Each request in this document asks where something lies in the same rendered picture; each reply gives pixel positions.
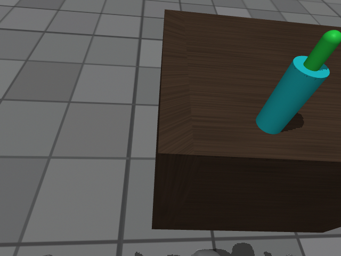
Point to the bottle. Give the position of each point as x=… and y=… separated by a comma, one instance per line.
x=300, y=81

